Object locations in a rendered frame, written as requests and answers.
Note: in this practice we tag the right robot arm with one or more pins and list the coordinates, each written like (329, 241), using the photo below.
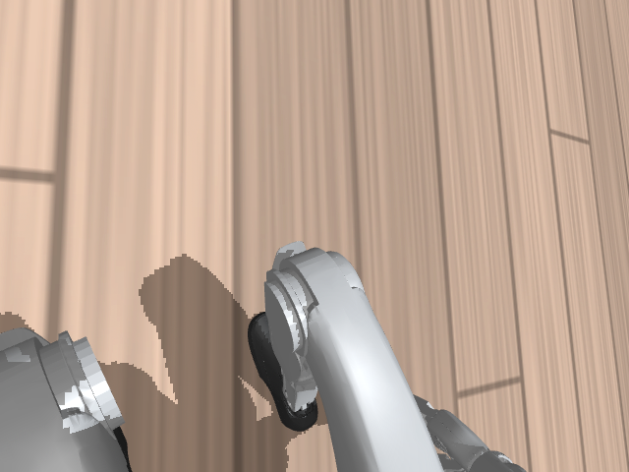
(495, 461)

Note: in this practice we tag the right robot hand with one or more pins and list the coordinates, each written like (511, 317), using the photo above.
(453, 437)

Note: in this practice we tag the right robot foot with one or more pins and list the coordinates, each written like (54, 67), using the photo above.
(269, 371)

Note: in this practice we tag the left robot foot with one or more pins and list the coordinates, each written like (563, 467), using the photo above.
(123, 444)

